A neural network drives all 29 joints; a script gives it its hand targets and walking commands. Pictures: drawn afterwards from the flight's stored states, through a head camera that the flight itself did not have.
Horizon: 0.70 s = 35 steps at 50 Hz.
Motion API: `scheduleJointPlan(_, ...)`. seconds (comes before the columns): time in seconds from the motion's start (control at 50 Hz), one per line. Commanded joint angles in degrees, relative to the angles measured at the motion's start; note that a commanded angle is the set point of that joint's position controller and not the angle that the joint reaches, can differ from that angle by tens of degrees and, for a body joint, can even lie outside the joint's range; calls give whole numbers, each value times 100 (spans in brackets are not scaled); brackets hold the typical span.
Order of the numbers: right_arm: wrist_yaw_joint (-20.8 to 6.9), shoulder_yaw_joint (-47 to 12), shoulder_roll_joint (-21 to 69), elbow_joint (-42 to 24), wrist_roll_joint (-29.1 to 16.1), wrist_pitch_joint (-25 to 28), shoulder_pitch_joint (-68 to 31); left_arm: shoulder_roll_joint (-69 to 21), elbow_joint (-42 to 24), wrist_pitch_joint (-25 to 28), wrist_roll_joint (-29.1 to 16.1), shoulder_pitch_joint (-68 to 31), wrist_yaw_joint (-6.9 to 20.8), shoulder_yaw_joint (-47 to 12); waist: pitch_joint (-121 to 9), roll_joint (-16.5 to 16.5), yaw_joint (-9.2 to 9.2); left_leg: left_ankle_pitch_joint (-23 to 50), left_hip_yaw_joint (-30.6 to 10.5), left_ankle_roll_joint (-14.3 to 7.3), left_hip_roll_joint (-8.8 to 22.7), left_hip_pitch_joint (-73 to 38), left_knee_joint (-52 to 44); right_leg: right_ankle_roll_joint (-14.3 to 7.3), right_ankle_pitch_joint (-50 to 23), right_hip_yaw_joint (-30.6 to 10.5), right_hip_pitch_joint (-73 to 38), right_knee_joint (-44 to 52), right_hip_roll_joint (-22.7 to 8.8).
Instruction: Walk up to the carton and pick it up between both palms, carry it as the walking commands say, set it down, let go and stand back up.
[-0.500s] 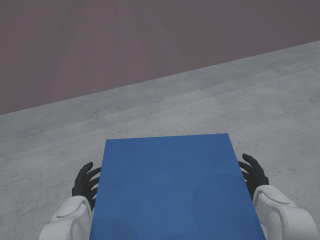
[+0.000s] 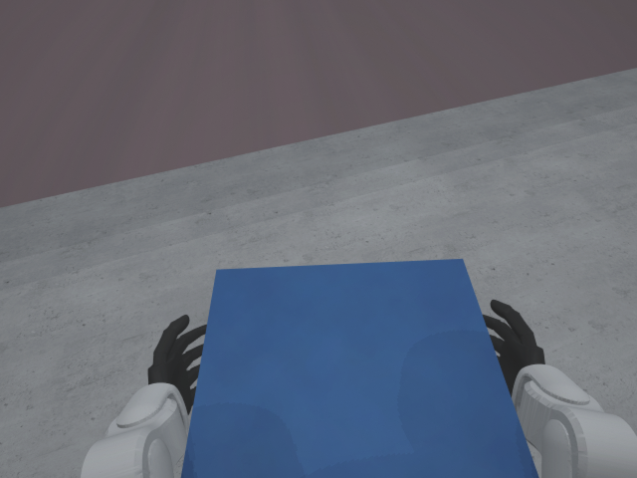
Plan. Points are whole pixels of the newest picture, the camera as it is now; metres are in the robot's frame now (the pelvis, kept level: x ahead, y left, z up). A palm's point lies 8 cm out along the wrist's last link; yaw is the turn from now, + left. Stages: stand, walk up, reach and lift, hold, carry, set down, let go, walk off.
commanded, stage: carry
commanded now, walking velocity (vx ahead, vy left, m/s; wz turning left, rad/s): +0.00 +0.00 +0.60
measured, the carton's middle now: (344, 400) +0.24 -0.01 +0.02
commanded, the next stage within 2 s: none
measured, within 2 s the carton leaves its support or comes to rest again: neither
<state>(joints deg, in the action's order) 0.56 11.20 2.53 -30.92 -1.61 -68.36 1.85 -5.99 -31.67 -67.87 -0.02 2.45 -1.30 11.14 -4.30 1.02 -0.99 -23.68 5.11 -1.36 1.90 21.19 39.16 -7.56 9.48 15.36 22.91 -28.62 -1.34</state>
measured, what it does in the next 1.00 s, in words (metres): walks backwards, turning left: left foot, then right foot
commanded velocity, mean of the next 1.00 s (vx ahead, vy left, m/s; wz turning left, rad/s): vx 0.00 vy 0.00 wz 0.60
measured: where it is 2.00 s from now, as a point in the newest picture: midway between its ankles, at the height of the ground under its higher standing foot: outside the picture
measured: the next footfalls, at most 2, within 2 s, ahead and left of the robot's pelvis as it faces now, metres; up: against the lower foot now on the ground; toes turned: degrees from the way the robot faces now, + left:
left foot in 0.12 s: +0.02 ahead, +0.12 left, +0.00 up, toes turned +10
right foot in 0.42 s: +0.03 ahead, -0.11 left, +0.00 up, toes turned +8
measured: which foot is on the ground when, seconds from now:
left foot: up 0.00-0.10, down 0.12-0.44, up 0.46-0.72, down 0.74-1.00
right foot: down 0.00-0.14, up 0.16-0.40, down 0.42-0.74, up 0.76-1.00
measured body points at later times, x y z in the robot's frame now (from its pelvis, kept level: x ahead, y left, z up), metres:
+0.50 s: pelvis -0.03 +0.00 -0.01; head -0.01 -0.02 +0.44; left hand +0.15 +0.24 +0.08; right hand +0.25 -0.12 +0.06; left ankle -0.04 +0.10 -0.70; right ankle -0.01 -0.11 -0.73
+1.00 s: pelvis -0.10 +0.02 +0.00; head -0.09 +0.03 +0.45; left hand +0.00 +0.30 +0.07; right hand +0.20 -0.01 +0.08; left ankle -0.10 +0.10 -0.73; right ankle -0.04 -0.11 -0.68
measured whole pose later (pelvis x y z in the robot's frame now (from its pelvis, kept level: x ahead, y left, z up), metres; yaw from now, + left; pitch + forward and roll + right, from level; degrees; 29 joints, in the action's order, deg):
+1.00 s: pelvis -0.10 +0.02 +0.00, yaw +33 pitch +4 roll +0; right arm -0.5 11.6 5.3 -33.8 -0.7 -65.2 4.7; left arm -4.9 -34.0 -65.7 -1.5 4.0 -0.6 10.9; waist -3.4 0.4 0.1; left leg -11.2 1.1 -4.5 -3.7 24.4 31.1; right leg 4.8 26.6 3.0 30.3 -57.7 -5.0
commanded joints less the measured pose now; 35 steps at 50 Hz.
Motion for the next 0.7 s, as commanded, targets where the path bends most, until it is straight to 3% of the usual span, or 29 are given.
scheduleJointPlan(0.0, -503, -4625, 4087, -866, -1399, 38, -2247, -3881, -936, 70, -1330, -2126, 407, -4464, -1167, 489, 199, -245, 16, -98, -56, 297, 430, 80, 982, -1798, -1056, 1323, -1993)
scheduleJointPlan(0.06, -508, -4608, 4077, -902, -1371, 97, -2146, -3888, -1052, 114, -1336, -2119, 408, -4552, -1289, 521, 167, 136, 137, -164, -156, -110, -237, 238, 729, -1410, -973, 1076, -1956)
scheduleJointPlan(0.08, -503, -4598, 4064, -898, -1357, 111, -2113, -3850, -1061, 118, -1330, -2087, 409, -4570, -1289, 445, 144, 489, 91, -195, -111, -359, -773, 363, 660, -1237, -866, 886, -1896)
scheduleJointPlan(0.1, -495, -4587, 4056, -879, -1342, 120, -2094, -3801, -1050, 117, -1325, -2063, 415, -4592, -1271, 196, 126, 825, -215, -280, 83, -699, -1366, 551, 609, -1032, -618, 539, -1756)
scheduleJointPlan(0.12, -488, -4567, 4001, -835, -1297, 122, -2020, -3770, -1010, 106, -1320, -2038, 425, -4620, -1227, -459, 90, 846, -1291, -511, 748, -1000, -1899, 814, 640, -779, -83, -199, -1449)
scheduleJointPlan(0.14, -475, -4459, 3926, -762, -1244, 141, -1904, -3738, -1077, 79, -1325, -2089, 434, -4665, -994, -1538, 71, 1755, -2589, -850, 1607, -936, -2076, 1090, 1051, -506, 590, -1038, -791)
scheduleJointPlan(0.16, -474, -4452, 3947, -846, -1219, 147, -1919, -3845, -1103, 81, -1360, -2233, 437, -4695, -836, -1618, 28, 3088, -2911, -1125, 2031, -1090, -2108, 1211, 1936, -611, 1155, -2035, -548)
scheduleJointPlan(0.18, -471, -4476, 4003, -942, -1197, 155, -1921, -3982, -1060, 105, -1403, -2216, 452, -4712, -926, -951, 22, 3885, -2502, -1148, 1880, -1251, -1811, 1237, 2043, -1031, 1267, -2771, -566)
scheduleJointPlan(0.2, -448, -4497, 4051, -1024, -1183, 173, -1997, -4061, -1014, 131, -1463, -2222, 479, -4746, -1004, -582, 22, 4120, -2002, -1037, 1571, -1237, -1569, 1236, 1976, -1182, 1245, -3078, -535)
scheduleJointPlan(0.24, -402, -4482, 4077, -996, -1118, 188, -1913, -4053, -903, 132, -1462, -2125, 511, -4735, -1049, -576, 44, 4519, -1529, -879, 1132, -1238, -1259, 1238, 1697, -1148, 1151, -3015, -441)
scheduleJointPlan(0.3, -386, -4512, 4050, -1106, -1150, 209, -1785, -4040, -1024, 141, -1530, -2093, 479, -4801, -1122, -855, 32, 4848, -1567, -861, 939, -1289, -1067, 1235, 1797, -1054, 841, -2360, -231)
scheduleJointPlan(0.36, -367, -4603, 3983, -1142, -1163, 202, -1682, -3923, -1023, 125, -1496, -1905, 451, -4728, -1168, -997, 69, 4619, -1750, -828, 851, -1094, -942, 1176, 1673, -955, 231, -1126, -14)
scheduleJointPlan(0.38, -359, -4645, 3968, -1161, -1178, 200, -1681, -3910, -1005, 123, -1477, -1821, 452, -4695, -1255, -958, 137, 4409, -1680, -716, 735, -894, -799, 1146, 1313, -915, -254, -447, 3)
scheduleJointPlan(0.4, -350, -4693, 3950, -1162, -1198, 203, -1657, -3893, -985, 126, -1452, -1773, 458, -4651, -1378, -778, 178, 4007, -1538, -524, 602, -415, -522, 1087, 760, -1063, -1000, 260, -244)
scheduleJointPlan(0.42, -344, -4724, 3933, -1168, -1215, 207, -1689, -3777, -920, 137, -1406, -1659, 463, -4567, -1435, 29, 217, 2832, -1198, -198, 297, 443, 187, 887, -512, -1770, -1861, 726, -1071)
scheduleJointPlan(0.44, -367, -4880, 3916, -1327, -1242, 173, -1984, -3706, -832, 180, -1352, -1681, 474, -4446, -1146, 2053, 227, -63, -426, 179, -444, 1784, 1215, 139, -2716, -3226, -2212, 660, -2614)
scheduleJointPlan(0.46, -388, -4856, 3962, -1240, -1288, 187, -2150, -3771, -933, 194, -1365, -1746, 468, -4420, -1106, 1739, 207, -1173, -315, 263, -202, 1694, 2287, -194, -3313, -2993, -1966, 563, -2706)
scheduleJointPlan(0.48, -429, -4884, 4114, -1228, -1389, 211, -2299, -3832, -1011, 221, -1358, -1814, 479, -4403, -1031, 1187, 214, -967, -376, 267, -118, 1436, 2530, -132, -2755, -2574, -1608, 604, -2480)
scheduleJointPlan(0.5, -463, -4960, 4236, -1260, -1468, 238, -2432, -3860, -1108, 256, -1332, -1934, 488, -4388, -967, 849, 203, -663, -315, 265, -58, 1299, 2628, -21, -2106, -2154, -1329, 673, -2286)
scheduleJointPlan(0.56, -465, -4927, 4255, -1238, -1453, 281, -2255, -3863, -1231, 290, -1343, -2007, 471, -4479, -1015, 1006, 164, -248, 34, 258, -107, 992, 1675, 255, -1976, -1258, -1348, 399, -1857)
scheduleJointPlan(0.64, -365, -4728, 3873, -1099, -1343, 177, -1943, -3516, -1049, 179, -1259, -1664, 413, -4455, -1141, 1276, 227, -101, 342, 259, -322, 531, 422, 335, -2159, -1093, -1435, 46, -1998)
scheduleJointPlan(0.68, -356, -4608, 3776, -919, -1286, 122, -1810, -3413, -993, 121, -1233, -1652, 378, -4462, -1172, 1133, 156, 606, 396, 225, -331, 9, -810, 596, -1970, -888, -1329, -366, -1957)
